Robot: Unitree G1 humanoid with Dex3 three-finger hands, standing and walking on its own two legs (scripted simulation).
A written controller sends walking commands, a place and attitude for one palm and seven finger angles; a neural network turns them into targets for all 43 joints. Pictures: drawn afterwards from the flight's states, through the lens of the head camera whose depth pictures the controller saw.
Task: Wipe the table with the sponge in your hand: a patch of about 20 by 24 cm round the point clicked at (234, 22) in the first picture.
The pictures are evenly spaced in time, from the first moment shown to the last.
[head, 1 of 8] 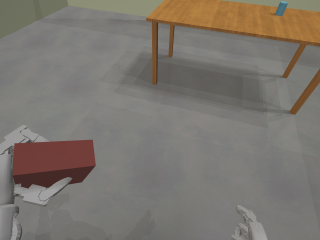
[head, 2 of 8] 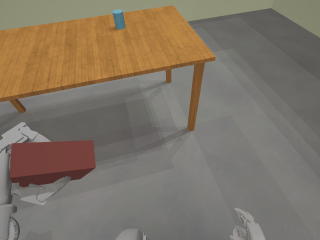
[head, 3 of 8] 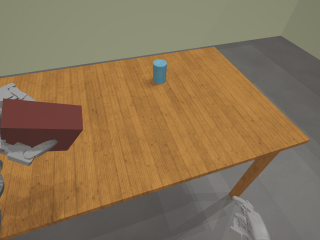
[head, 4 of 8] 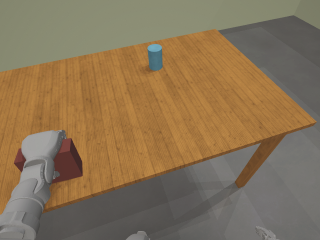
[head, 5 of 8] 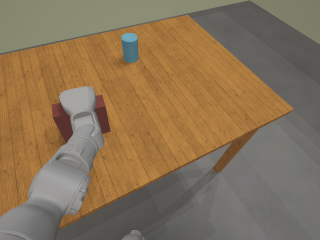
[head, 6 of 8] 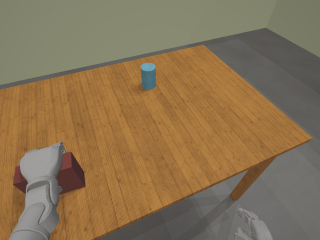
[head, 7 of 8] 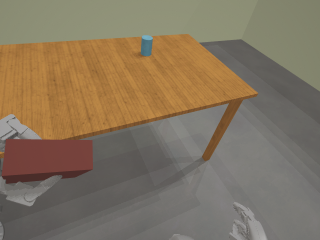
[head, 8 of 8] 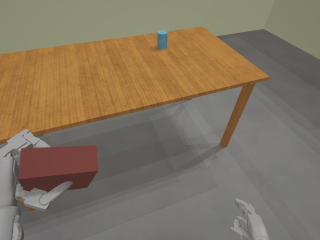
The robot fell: no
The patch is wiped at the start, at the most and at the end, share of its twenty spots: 0.00 1.00 1.00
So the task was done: yes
